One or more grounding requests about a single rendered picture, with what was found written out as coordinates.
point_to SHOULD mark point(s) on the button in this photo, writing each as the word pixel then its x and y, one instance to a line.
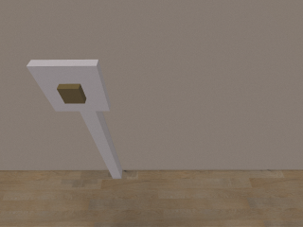
pixel 71 93

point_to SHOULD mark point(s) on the panel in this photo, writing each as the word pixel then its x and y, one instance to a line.
pixel 50 73

